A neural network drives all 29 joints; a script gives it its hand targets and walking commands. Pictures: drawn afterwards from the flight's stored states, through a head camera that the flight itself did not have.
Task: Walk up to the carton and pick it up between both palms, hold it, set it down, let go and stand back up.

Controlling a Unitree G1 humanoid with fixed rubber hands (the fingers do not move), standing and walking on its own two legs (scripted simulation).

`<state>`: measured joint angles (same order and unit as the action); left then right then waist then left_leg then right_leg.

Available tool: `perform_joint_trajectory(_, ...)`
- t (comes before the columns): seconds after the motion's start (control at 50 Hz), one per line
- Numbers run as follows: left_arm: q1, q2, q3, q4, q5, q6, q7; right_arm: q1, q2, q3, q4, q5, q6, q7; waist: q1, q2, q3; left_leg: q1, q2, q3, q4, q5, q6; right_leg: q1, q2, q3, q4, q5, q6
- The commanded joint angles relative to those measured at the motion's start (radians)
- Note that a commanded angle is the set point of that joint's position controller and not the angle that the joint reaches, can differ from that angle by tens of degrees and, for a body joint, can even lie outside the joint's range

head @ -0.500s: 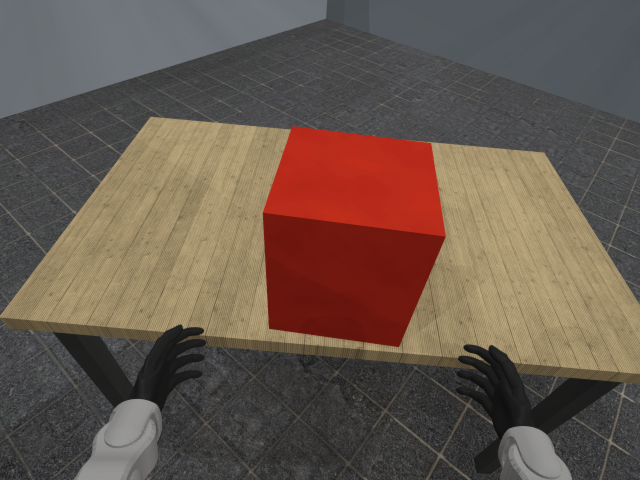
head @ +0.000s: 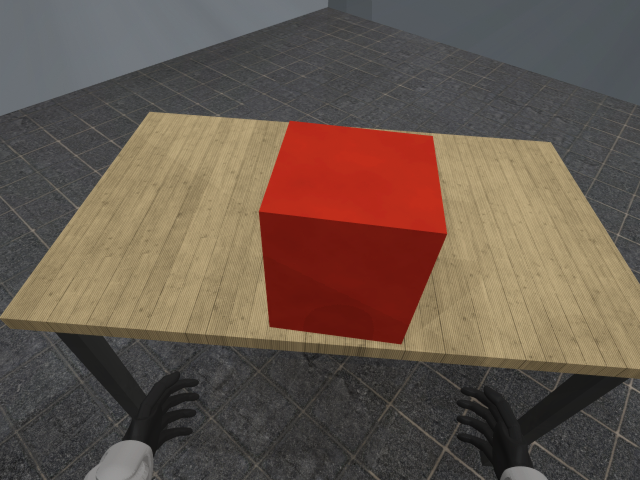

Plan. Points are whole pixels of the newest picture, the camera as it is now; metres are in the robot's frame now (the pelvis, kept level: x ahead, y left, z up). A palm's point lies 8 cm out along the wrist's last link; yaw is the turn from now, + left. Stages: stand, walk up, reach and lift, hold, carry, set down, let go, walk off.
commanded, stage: set down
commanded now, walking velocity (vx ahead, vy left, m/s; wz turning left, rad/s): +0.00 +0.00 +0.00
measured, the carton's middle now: (347, 236) +0.45 -0.01 +0.05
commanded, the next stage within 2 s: let go in 0.14 s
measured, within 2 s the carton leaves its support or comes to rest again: neither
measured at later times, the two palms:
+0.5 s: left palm (151, 458) +0.16 +0.22 -0.07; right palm out of the picture +0.16 -0.22 -0.07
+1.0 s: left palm out of the picture +0.12 +0.26 -0.12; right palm out of the picture +0.11 -0.25 -0.12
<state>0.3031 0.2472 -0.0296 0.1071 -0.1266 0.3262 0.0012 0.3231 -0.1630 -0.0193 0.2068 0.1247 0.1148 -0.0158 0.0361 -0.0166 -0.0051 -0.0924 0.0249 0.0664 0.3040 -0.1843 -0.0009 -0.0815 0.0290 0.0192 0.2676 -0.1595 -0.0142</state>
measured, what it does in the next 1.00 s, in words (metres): shifts its weight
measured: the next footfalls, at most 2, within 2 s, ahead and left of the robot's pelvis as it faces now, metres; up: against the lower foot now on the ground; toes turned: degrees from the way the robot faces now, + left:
none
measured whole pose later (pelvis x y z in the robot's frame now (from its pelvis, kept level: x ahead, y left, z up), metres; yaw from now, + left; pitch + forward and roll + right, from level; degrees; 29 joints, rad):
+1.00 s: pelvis +0.05 +0.01 -0.01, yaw -1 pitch +4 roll +0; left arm 0.36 0.23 0.03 0.71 0.05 -0.06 -0.01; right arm 0.31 -0.24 -0.05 0.80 -0.05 -0.04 0.01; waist 0.00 -0.01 -0.05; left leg -0.20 0.01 0.09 0.47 -0.34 0.02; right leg -0.22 0.02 0.04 0.48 -0.33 0.00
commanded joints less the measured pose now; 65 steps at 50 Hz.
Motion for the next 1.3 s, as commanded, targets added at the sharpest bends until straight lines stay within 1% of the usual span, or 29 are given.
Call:
perform_joint_trajectory(0.0, 0.002, 0.079, 0.041, -0.086, 0.027, -0.011, -0.012, 0.006, -0.082, -0.027, -0.037, -0.001, -0.035, -0.012, -0.013, 0.036, -0.022, 0.023, -0.001, 0.004, -0.013, 0.264, -0.034, -0.019, -0.023, 0.029, -0.039, 0.182, 0.005)
perform_joint_trajectory(0.18, -0.073, 0.065, 0.038, -0.027, 0.039, -0.006, -0.001, -0.079, -0.071, -0.051, 0.015, -0.047, -0.052, 0.016, -0.004, 0.016, -0.009, -0.014, 0.005, 0.005, -0.031, 0.123, -0.035, -0.063, -0.017, 0.015, -0.030, 0.037, 0.004)
perform_joint_trajectory(0.24, -0.050, 0.052, 0.036, -0.019, 0.071, 0.028, 0.001, -0.055, -0.068, -0.052, 0.069, -0.048, -0.045, 0.026, 0.001, 0.064, 0.027, -0.012, 0.005, 0.005, -0.026, 0.132, -0.043, -0.076, -0.010, 0.013, -0.025, 0.030, -0.001)
perform_joint_trajectory(0.44, -0.109, 0.064, 0.046, 0.045, 0.091, 0.023, 0.002, -0.112, -0.067, -0.055, 0.148, -0.080, -0.077, 0.031, -0.023, 0.016, -0.053, -0.033, -0.012, 0.022, 0.017, 0.161, -0.025, -0.045, -0.017, 0.026, 0.027, 0.118, 0.021)
perform_joint_trajectory(0.54, -0.165, 0.023, 0.047, 0.214, 0.124, 0.072, -0.016, -0.192, -0.053, -0.033, 0.297, -0.080, -0.058, 0.031, -0.028, 0.021, -0.020, -0.039, 0.000, 0.002, 0.029, 0.160, -0.038, -0.070, -0.028, 0.023, 0.028, 0.097, 0.008)
perform_joint_trajectory(0.6, -0.169, 0.023, 0.050, 0.124, 0.117, 0.059, -0.009, -0.200, -0.067, -0.046, 0.236, -0.073, -0.081, 0.029, -0.018, 0.011, -0.061, -0.036, -0.005, 0.002, 0.047, 0.216, -0.033, -0.045, -0.014, 0.026, 0.048, 0.158, 0.008)
perform_joint_trajectory(0.66, -0.202, 0.035, 0.059, 0.141, 0.142, 0.080, -0.004, -0.221, -0.082, -0.053, 0.288, -0.084, -0.074, 0.031, -0.019, 0.030, -0.091, -0.015, -0.008, 0.000, 0.052, 0.273, -0.046, -0.057, -0.012, 0.019, 0.053, 0.216, 0.009)
perform_joint_trajectory(0.68, 0.075, 0.142, 0.085, 0.330, 0.217, -0.191, 0.001, -0.006, -0.175, -0.098, 0.409, -0.212, -0.101, 0.002, -0.007, 0.137, -0.088, -0.021, 0.073, -0.069, 0.063, -0.167, -0.011, -0.176, -0.090, 0.037, 0.058, -0.107, 0.014)
perform_joint_trajectory(0.7, 0.085, 0.158, 0.108, 0.395, 0.228, -0.289, 0.000, 0.011, -0.172, -0.103, 0.429, -0.220, -0.101, -0.019, -0.029, 0.056, 0.001, -0.116, 0.069, -0.073, 0.044, -0.341, 0.006, -0.203, -0.079, 0.060, 0.024, -0.243, 0.021)
perform_joint_trajectory(0.72, 0.080, 0.123, 0.105, 0.414, 0.220, -0.330, 0.003, 0.009, -0.198, -0.100, 0.422, -0.221, -0.110, -0.022, -0.032, 0.068, 0.056, -0.162, 0.071, -0.081, 0.015, -0.362, 0.010, -0.205, -0.082, 0.083, 0.028, -0.259, 0.024)
perform_joint_trajectory(0.74, 0.050, 0.096, 0.096, 0.404, 0.212, -0.361, 0.002, -0.051, -0.192, -0.092, 0.418, -0.216, -0.129, -0.019, -0.017, 0.063, 0.029, -0.143, 0.092, -0.101, 0.012, -0.298, 0.038, -0.203, -0.093, 0.084, 0.049, -0.167, 0.015)
perform_joint_trajectory(0.76, 0.003, 0.058, 0.085, 0.415, 0.208, -0.378, -0.002, -0.054, -0.177, -0.086, 0.420, -0.207, -0.143, -0.009, -0.040, -0.003, 0.024, -0.135, 0.089, -0.100, 0.028, -0.263, 0.042, -0.220, -0.085, 0.089, 0.062, -0.110, 0.008)
perform_joint_trajectory(0.78, -0.039, 0.064, 0.091, 0.409, 0.208, -0.390, -0.007, -0.092, -0.153, -0.072, 0.428, -0.197, -0.151, 0.000, -0.042, 0.003, 0.059, -0.173, 0.080, -0.091, 0.032, -0.217, 0.042, -0.230, -0.089, 0.096, 0.057, -0.094, 0.005)
perform_joint_trajectory(0.8, -0.070, 0.066, 0.087, 0.405, 0.206, -0.401, -0.006, -0.113, -0.136, -0.063, 0.426, -0.194, -0.157, 0.007, -0.044, -0.089, 0.068, -0.129, 0.080, -0.090, 0.081, -0.125, 0.042, -0.276, -0.088, 0.116, 0.054, -0.050, -0.003)
perform_joint_trajectory(0.82, -0.046, 0.033, 0.082, 0.425, 0.197, -0.406, -0.011, -0.114, -0.135, -0.054, 0.437, -0.190, -0.169, 0.020, -0.046, -0.028, 0.003, -0.097, 0.090, -0.099, 0.090, -0.040, 0.050, -0.234, -0.099, 0.109, 0.081, 0.097, -0.011)
perform_joint_trajectory(0.84, -0.041, 0.037, 0.081, 0.440, 0.193, -0.409, -0.012, -0.083, -0.168, -0.061, 0.466, -0.189, -0.169, 0.025, -0.049, -0.044, -0.056, -0.072, 0.081, -0.085, 0.101, 0.029, 0.047, -0.188, -0.102, 0.110, 0.117, 0.179, -0.019)
perform_joint_trajectory(0.86, -0.027, 0.074, 0.084, 0.457, 0.186, -0.405, -0.010, -0.071, -0.144, -0.052, 0.469, -0.173, -0.173, 0.031, -0.049, -0.033, -0.090, -0.048, 0.083, -0.090, 0.103, 0.028, 0.047, -0.199, -0.099, 0.099, 0.121, 0.168, -0.012)
perform_joint_trajectory(0.9, 0.007, 0.062, 0.083, 0.491, 0.177, -0.411, -0.013, -0.051, -0.194, -0.058, 0.497, -0.171, -0.174, 0.031, -0.043, 0.042, -0.169, -0.016, 0.102, -0.100, 0.115, 0.239, 0.055, -0.122, -0.102, 0.089, 0.172, 0.250, -0.014)
perform_joint_trajectory(0.94, 0.073, 0.089, 0.089, 0.542, 0.169, -0.414, -0.002, -0.027, -0.184, -0.050, 0.536, -0.165, -0.171, 0.020, -0.028, 0.053, -0.153, -0.012, 0.093, -0.074, 0.155, 0.346, 0.045, -0.106, -0.109, 0.093, 0.193, 0.329, -0.013)
perform_joint_trajectory(0.98, 0.089, 0.099, 0.090, 0.576, 0.168, -0.405, 0.006, 0.013, -0.164, -0.046, 0.550, -0.167, -0.165, 0.019, -0.042, 0.008, -0.072, 0.005, 0.089, -0.061, 0.173, 0.405, 0.036, -0.160, -0.112, 0.093, 0.195, 0.402, -0.013)
perform_joint_trajectory(1.0, 0.111, 0.080, 0.088, 0.595, 0.166, -0.401, 0.004, 0.044, -0.187, -0.046, 0.584, -0.158, -0.159, 0.015, -0.043, 0.062, -0.109, -0.003, 0.081, -0.043, 0.166, 0.376, 0.033, -0.112, -0.101, 0.083, 0.195, 0.393, -0.013)
perform_joint_trajectory(1.1, 0.094, 0.092, 0.082, 0.664, 0.161, -0.383, 0.021, 0.060, -0.190, -0.050, 0.638, -0.152, -0.141, -0.001, -0.054, -0.015, 0.015, -0.007, 0.101, -0.052, 0.176, 0.472, 0.033, -0.165, -0.095, 0.083, 0.206, 0.387, -0.018)
perform_joint_trajectory(1.12, 0.135, 0.060, 0.075, 0.677, 0.158, -0.382, 0.024, 0.044, -0.170, -0.040, 0.661, -0.153, -0.139, -0.002, -0.032, 0.062, 0.039, -0.013, 0.107, -0.045, 0.171, 0.513, 0.037, -0.162, -0.102, 0.083, 0.207, 0.379, -0.020)
perform_joint_trajectory(1.14, 0.141, 0.080, 0.079, 0.713, 0.156, -0.375, 0.026, 0.069, -0.182, -0.047, 0.672, -0.154, -0.132, -0.003, -0.043, 0.021, 0.036, 0.015, 0.106, -0.040, 0.167, 0.540, 0.039, -0.171, -0.101, 0.087, 0.206, 0.356, -0.021)
perform_joint_trajectory(1.16, 0.161, 0.062, 0.075, 0.724, 0.150, -0.373, 0.030, 0.077, -0.191, -0.048, 0.677, -0.152, -0.137, -0.007, -0.038, 0.045, -0.036, 0.038, 0.112, -0.041, 0.174, 0.580, 0.044, -0.107, -0.101, 0.073, 0.221, 0.379, -0.019)
perform_joint_trajectory(1.18, 0.149, 0.067, 0.075, 0.736, 0.146, -0.372, 0.033, 0.055, -0.175, -0.042, 0.679, -0.144, -0.139, -0.009, -0.033, -0.007, -0.003, 0.027, 0.115, -0.048, 0.169, 0.665, 0.040, -0.111, -0.094, 0.061, 0.246, 0.404, -0.020)
perform_joint_trajectory(1.22, 0.151, 0.049, 0.074, 0.751, 0.151, -0.374, 0.040, 0.047, -0.210, -0.046, 0.703, -0.149, -0.140, -0.013, -0.025, 0.062, -0.059, 0.084, 0.121, -0.031, 0.175, 0.711, 0.049, -0.105, -0.101, 0.059, 0.240, 0.400, -0.017)
perform_joint_trajectory(1.26, 0.144, 0.054, 0.074, 0.777, 0.144, -0.376, 0.039, 0.067, -0.209, -0.045, 0.736, -0.148, -0.132, -0.017, -0.040, 0.042, -0.025, 0.094, 0.115, -0.018, 0.191, 0.724, 0.035, -0.116, -0.101, 0.066, 0.234, 0.447, -0.013)
perform_joint_trajectory(1.28, 0.159, 0.070, 0.077, 0.778, 0.144, -0.379, 0.046, 0.080, -0.217, -0.047, 0.745, -0.150, -0.127, -0.020, -0.037, 0.080, -0.057, 0.149, 0.112, -0.006, 0.212, 0.797, 0.036, -0.129, -0.098, 0.069, 0.249, 0.475, -0.016)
